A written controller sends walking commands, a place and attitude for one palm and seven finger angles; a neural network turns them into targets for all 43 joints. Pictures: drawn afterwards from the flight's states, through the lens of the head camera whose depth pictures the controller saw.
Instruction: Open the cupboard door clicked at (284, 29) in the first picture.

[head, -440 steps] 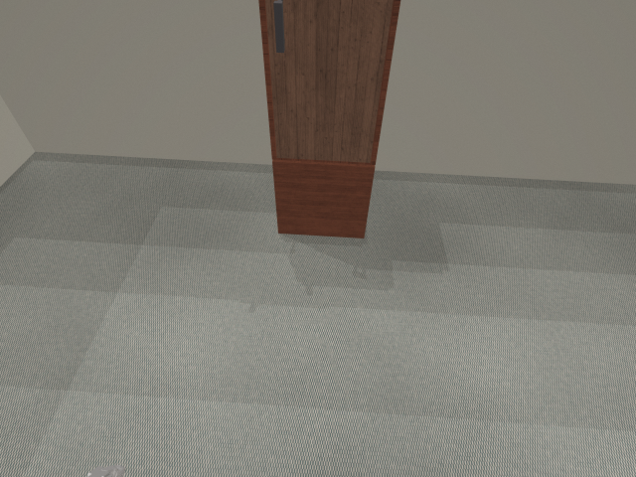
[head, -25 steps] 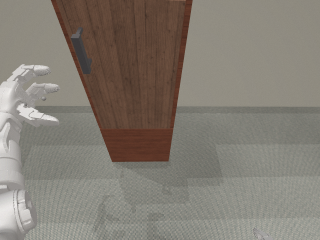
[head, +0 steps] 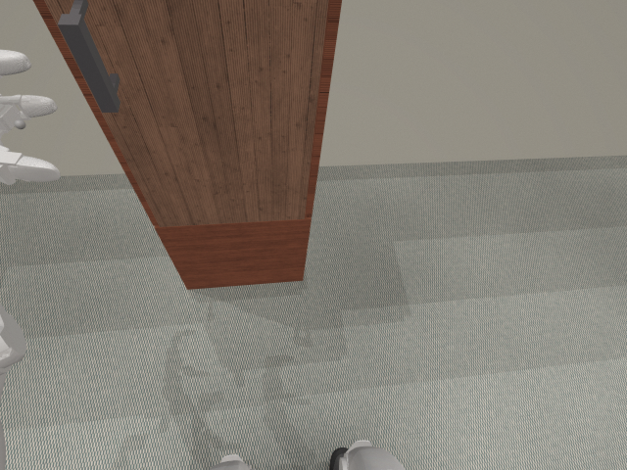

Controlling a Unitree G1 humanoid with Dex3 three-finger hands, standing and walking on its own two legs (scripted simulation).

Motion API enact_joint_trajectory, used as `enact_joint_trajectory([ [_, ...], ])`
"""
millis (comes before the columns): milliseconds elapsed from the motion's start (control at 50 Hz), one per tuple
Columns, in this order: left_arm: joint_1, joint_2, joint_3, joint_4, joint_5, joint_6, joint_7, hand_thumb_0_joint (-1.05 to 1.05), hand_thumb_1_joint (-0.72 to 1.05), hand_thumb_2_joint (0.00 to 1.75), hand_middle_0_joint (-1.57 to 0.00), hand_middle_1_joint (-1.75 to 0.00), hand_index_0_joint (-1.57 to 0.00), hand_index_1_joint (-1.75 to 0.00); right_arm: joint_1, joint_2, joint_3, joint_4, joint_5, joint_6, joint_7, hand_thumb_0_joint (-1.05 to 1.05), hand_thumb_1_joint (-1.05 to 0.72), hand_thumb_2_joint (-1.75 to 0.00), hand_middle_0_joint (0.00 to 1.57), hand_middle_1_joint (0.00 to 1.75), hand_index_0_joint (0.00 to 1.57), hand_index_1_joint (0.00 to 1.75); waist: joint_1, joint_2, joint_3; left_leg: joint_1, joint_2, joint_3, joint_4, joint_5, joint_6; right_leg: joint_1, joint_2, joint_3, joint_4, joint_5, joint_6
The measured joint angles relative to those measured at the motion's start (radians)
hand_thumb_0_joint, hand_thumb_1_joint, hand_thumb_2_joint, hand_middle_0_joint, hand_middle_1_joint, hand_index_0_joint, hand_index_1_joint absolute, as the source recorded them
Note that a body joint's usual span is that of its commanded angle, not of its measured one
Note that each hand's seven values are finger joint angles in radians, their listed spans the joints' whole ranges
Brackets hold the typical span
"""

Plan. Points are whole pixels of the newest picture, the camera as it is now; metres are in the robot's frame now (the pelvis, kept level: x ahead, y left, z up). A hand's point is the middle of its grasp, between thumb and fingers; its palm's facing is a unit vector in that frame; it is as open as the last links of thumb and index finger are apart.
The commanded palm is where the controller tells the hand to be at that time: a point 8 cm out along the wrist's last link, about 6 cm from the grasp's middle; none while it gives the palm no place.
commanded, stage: move the hooked fingers beside the handle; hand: left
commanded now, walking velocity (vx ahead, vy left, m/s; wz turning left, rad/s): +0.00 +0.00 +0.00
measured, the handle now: (95, 57) +0.61 +0.25 +0.14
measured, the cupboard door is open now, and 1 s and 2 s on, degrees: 0 0 0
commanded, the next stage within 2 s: slide the fingers in behind the handle in 1.46 s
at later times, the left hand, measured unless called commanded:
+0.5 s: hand (32, 73) +0.55 +0.31 +0.15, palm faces +0.04 -1.00 +0.00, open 14.0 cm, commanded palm +0.54 +0.35 +0.14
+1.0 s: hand (30, 83) +0.54 +0.31 +0.14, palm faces +0.07 -1.00 +0.00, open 14.0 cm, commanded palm +0.53 +0.35 +0.13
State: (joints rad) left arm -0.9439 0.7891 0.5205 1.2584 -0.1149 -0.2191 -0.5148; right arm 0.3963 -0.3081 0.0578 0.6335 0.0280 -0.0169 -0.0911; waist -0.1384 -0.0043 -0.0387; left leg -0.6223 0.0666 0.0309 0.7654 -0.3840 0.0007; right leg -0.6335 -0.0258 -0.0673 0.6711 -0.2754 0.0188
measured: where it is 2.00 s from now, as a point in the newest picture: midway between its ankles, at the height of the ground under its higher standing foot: outside the picture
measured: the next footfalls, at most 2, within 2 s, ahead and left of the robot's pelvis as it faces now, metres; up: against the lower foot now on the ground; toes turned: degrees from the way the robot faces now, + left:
none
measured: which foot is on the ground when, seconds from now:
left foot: down 0.00-1.00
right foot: down 0.00-1.00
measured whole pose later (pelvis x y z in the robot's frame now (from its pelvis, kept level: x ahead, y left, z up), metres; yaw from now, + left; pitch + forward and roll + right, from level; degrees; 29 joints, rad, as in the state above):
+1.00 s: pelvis +0.03 +0.01 -0.01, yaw -1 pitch +20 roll -4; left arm -1.07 0.91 0.55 1.30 -0.05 -0.17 -0.50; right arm 0.43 -0.29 0.06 0.57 0.01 0.13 -0.03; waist -0.20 0.02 -0.07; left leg -0.73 0.09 0.01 0.83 -0.44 0.00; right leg -0.72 0.00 -0.08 0.68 -0.30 0.02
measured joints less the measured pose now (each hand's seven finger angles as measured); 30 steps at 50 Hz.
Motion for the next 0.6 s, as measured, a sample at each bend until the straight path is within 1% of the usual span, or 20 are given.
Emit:
enact_joint_trajectory([
  [60, -0.041, 0.026, -0.001, 0.022, 0.008, -0.004, -0.005, -0.01, -0.5, 0.3, -0.3, -1.2, -0.3, -1.2, 0.008, -0.001, 0.0, 0.003, -0.003, 0.014, 0.0, 0.01, -0.91, -0.9, 0.21, 0.3, 0.2, 0.3, -0.012, -0.002, 0.0, -0.025, 0.001, -0.003, 0.01, -0.003, 0.001, -0.021, 0.001, -0.002, 0.003, 0.0, 0.001],
  [160, -0.102, 0.066, 0.001, 0.057, 0.032, 0.011, -0.007, -0.01, -0.5, 0.3, -0.3, -1.2, -0.3, -1.2, 0.024, -0.002, 0.003, 0.002, -0.009, 0.037, 0.002, 0.01, -0.91, -0.9, 0.21, 0.3, 0.2, 0.3, -0.037, -0.003, -0.004, -0.061, 0.004, -0.006, 0.022, -0.01, 0.003, -0.051, 0.004, -0.004, 0.003, 0.0, 0.004],
  [360, -0.177, 0.147, 0.038, 0.098, 0.081, 0.028, 0.003, -0.01, -0.5, 0.3, -0.3, -1.2, -0.3, -1.2, 0.058, 0.007, 0.013, -0.02, -0.02, 0.083, 0.016, 0.0, -0.91, -0.9, 0.21, 0.3, 0.2, 0.3, -0.081, 0.005, -0.008, -0.111, 0.014, -0.001, 0.04, -0.028, 0.008, -0.095, 0.013, 0.001, -0.001, -0.002, 0.01],
  [480, -0.225, 0.191, 0.03, 0.123, 0.096, 0.037, -0.002, -0.01, -0.5, 0.3, -0.3, -1.2, -0.3, -1.2, 0.072, 0.014, 0.022, -0.026, -0.022, 0.107, 0.024, 0.0, -0.91, -0.9, 0.21, 0.3, 0.2, 0.3, -0.096, 0.014, -0.009, -0.139, 0.017, -0.004, 0.054, -0.039, 0.01, -0.117, 0.017, -0.001, 0.001, -0.006, 0.013],
  [520, -0.229, 0.192, 0.026, 0.114, 0.097, 0.042, -0.004, -0.01, -0.5, 0.3, -0.3, -1.2, -0.3, -1.2, 0.079, 0.017, 0.022, -0.028, -0.024, 0.113, 0.028, 0.0, -0.91, -0.9, 0.21, 0.3, 0.2, 0.3, -0.096, 0.017, -0.012, -0.147, 0.018, -0.005, 0.057, -0.042, 0.01, -0.124, 0.017, -0.001, 0.001, -0.008, 0.013],
  [600, -0.203, 0.175, 0.041, 0.084, 0.085, 0.042, -0.01, -0.01, -0.5, 0.3, -0.3, -1.2, -0.3, -1.2, 0.088, 0.023, 0.018, -0.032, -0.027, 0.126, 0.041, 0.0, -0.91, -0.9, 0.21, 0.3, 0.2, 0.3, -0.091, 0.02, -0.021, -0.149, 0.021, -0.001, 0.058, -0.049, 0.01, -0.127, 0.021, 0.003, 0.0, -0.012, 0.014],
])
